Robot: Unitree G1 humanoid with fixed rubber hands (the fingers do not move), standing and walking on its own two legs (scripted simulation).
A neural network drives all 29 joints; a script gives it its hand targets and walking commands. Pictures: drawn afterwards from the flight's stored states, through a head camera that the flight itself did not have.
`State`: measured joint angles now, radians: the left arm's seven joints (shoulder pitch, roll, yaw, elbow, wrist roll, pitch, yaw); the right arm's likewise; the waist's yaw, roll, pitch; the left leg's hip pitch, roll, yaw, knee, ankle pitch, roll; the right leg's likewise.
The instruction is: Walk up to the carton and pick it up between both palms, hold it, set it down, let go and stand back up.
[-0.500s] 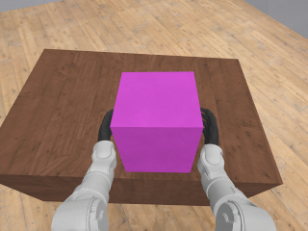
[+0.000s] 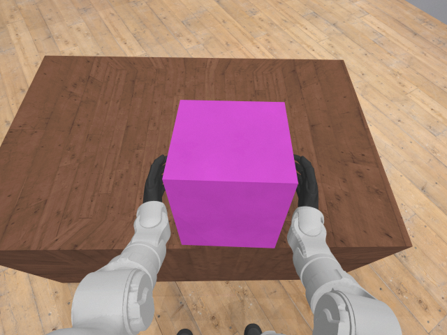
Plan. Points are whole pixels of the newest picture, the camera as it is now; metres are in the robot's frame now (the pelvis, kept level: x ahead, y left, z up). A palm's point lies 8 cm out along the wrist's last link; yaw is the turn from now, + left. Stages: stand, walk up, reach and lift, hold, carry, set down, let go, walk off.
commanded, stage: set down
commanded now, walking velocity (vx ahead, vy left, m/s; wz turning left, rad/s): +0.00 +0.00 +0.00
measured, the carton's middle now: (229, 177) +0.42 -0.03 -0.06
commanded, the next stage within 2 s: none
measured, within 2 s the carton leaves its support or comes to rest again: rests again in 0.82 s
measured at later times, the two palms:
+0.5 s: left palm (150, 194) +0.39 +0.14 -0.05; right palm (296, 205) +0.34 -0.15 -0.04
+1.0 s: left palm (150, 197) +0.39 +0.14 -0.07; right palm (295, 210) +0.34 -0.15 -0.06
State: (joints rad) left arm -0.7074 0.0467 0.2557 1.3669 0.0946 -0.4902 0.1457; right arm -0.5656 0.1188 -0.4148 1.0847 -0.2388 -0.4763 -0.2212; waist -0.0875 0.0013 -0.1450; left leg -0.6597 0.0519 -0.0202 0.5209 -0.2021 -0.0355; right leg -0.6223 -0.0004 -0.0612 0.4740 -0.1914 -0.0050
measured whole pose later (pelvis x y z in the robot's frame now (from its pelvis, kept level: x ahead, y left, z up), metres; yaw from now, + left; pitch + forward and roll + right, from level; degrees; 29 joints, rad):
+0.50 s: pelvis -0.01 +0.02 -0.03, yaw -1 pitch +24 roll -3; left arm -0.85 0.10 0.18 1.59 0.01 -0.60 0.16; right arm -0.65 0.11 -0.51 1.19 -0.27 -0.51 -0.17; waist -0.11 0.02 -0.22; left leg -0.90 0.05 -0.03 0.80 -0.32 -0.01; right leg -0.84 -0.01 -0.06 0.71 -0.28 0.02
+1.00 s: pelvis -0.02 +0.02 -0.04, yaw -2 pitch +25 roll -4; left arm -0.89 0.12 0.30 1.61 0.10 -0.67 0.12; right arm -0.71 0.11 -0.65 1.26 -0.35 -0.62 -0.13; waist -0.11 0.03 -0.20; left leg -0.98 0.05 -0.04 0.86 -0.32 -0.01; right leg -0.92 0.00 -0.05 0.76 -0.28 0.02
